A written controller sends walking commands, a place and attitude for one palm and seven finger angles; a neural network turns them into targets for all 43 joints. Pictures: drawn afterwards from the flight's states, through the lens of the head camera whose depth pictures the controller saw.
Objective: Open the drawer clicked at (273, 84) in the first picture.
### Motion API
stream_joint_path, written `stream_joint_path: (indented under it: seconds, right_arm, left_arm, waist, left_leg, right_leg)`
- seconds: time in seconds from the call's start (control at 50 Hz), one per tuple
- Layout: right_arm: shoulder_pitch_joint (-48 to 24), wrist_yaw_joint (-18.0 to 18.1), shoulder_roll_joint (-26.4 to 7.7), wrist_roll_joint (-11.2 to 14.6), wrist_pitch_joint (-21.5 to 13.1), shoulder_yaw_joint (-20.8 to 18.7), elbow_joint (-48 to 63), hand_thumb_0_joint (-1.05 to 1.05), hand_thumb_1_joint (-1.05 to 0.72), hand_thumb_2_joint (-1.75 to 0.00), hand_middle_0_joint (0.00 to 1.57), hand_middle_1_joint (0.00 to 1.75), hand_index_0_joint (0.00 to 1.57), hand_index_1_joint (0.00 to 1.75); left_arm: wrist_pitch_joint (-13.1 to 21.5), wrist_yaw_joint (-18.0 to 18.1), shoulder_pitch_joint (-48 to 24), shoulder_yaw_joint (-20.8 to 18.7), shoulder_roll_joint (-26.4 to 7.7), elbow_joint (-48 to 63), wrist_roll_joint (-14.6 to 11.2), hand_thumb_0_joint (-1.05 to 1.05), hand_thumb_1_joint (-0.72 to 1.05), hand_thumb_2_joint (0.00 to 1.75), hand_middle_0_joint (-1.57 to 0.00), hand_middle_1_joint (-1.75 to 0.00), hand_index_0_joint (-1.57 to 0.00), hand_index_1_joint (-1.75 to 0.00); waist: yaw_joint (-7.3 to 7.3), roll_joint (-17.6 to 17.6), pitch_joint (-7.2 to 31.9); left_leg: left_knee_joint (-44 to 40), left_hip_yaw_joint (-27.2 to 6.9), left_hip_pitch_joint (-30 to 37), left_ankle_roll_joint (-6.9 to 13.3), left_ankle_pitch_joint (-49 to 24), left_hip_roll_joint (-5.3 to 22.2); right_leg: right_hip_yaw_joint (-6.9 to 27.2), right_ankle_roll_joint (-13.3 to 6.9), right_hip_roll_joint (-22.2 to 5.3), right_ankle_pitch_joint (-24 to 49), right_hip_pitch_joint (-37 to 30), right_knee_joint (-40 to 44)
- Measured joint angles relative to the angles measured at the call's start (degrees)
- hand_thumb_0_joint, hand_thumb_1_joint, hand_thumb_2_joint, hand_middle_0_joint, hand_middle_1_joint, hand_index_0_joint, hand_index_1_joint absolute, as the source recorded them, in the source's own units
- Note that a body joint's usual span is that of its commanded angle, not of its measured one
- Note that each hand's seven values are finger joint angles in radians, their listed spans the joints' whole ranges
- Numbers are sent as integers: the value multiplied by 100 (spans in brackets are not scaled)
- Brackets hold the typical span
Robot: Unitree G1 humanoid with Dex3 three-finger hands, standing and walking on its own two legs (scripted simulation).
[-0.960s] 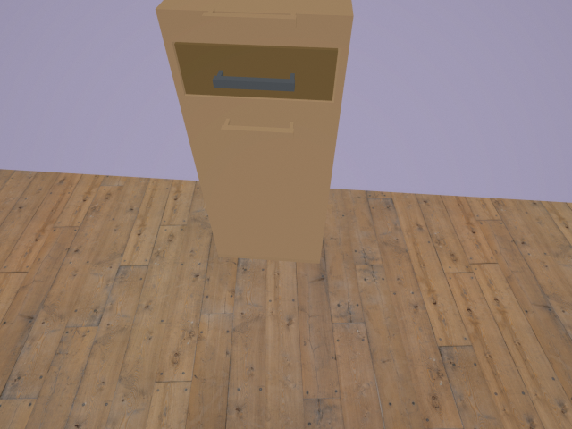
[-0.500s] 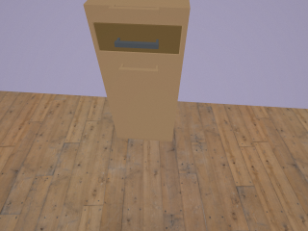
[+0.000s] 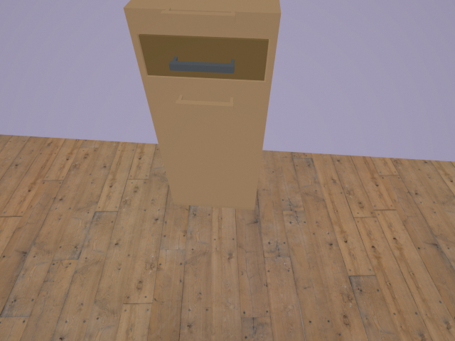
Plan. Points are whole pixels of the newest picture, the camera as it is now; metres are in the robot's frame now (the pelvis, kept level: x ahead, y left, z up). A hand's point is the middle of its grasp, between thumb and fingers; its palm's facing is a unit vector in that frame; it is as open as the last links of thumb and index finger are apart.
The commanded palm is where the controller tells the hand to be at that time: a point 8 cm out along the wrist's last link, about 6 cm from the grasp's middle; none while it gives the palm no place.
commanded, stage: take the last steps up to it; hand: left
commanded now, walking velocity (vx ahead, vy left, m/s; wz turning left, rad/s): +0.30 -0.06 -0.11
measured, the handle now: (202, 63) +0.86 +0.12 +0.06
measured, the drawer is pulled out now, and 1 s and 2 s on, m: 0.00 0.00 0.00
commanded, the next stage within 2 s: come to a stop and stand still in 0.92 s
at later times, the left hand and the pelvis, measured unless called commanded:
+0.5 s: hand out of the picture +0.08 +0.16 -0.20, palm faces -0.03 -0.99 -0.13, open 7.4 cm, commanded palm none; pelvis +0.09 +0.00 -0.02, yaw -1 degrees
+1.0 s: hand (195, 286) +0.27 +0.09 -0.19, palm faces +0.04 -0.99 -0.11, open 7.3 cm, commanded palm none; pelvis +0.27 -0.06 -0.01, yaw -2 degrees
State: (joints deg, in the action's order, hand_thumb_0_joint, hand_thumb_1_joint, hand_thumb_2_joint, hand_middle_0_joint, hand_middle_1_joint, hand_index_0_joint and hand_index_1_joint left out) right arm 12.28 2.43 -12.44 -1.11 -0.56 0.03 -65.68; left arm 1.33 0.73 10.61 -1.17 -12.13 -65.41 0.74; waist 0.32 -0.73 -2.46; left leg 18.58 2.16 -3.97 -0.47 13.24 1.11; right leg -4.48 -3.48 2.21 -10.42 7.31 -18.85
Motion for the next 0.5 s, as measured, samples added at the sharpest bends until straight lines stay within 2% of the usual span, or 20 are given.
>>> stream_joint_path:
  seconds: [0.1, 0.22, 0.36, 0.4, 0.46, 0.5]
  right_arm:
    - [73, 6, 42, -38, 29, 2, -23, 0, -90, -90, 20, 30, 19, 29]
    - [475, -52, 271, -92, 84, -10, -82, 0, -90, -90, 20, 30, 19, 29]
    - [883, -27, 600, -59, -52, -47, -155, 0, -90, -90, 20, 30, 19, 29]
    - [979, 25, 669, -94, -179, -77, -155, 0, -90, -90, 20, 30, 19, 29]
    - [1278, 113, 748, -137, -327, -64, -125, 0, -90, -90, 20, 30, 19, 29]
    - [1514, 124, 808, -149, -348, -38, -179, 0, -90, -90, 20, 30, 19, 29]
  left_arm:
    - [-40, 26, 84, -2, 45, -11, 6, 0, 91, 90, -20, -29, -20, -30]
    - [-118, -51, 517, -63, 211, -35, 47, 0, 91, 90, -19, -29, -20, -30]
    - [-73, -85, 956, -161, 418, -76, 39, 0, 91, 90, -19, -29, -20, -30]
    - [-98, -96, 1015, -168, 471, -132, 39, 0, 91, 90, -19, -29, -20, -30]
    - [-178, -131, 866, -183, 503, -145, 63, 0, 91, 90, -20, -29, -20, -30]
    - [-211, -139, 647, -205, 455, -17, 80, 1, 91, 90, -20, -29, -20, -30]
  waist:
    - [-13, 0, 70]
    - [-26, 31, 257]
    - [-16, 201, 132]
    - [39, 269, 69]
    - [256, 222, -64]
    - [326, 176, -156]
  left_leg:
    - [130, 17, -42, -6, 91, 19]
    - [732, 55, -165, 40, 612, 114]
    - [1355, 86, -256, 4, 1214, 152]
    - [1328, 188, -136, 42, 1316, 105]
    - [1044, 176, 185, 37, 1300, 97]
    - [778, 130, 422, -11, 1253, 125]
  right_leg:
    - [15, -4, 13, -82, 46, -121]
    - [52, -47, 92, -510, 140, -603]
    - [86, -36, 103, -1108, 282, -1277]
    - [113, -71, 38, -1360, 595, -2088]
    - [53, -106, -61, -1769, 1313, -3682]
    - [25, -104, -192, -1674, 1744, -4034]
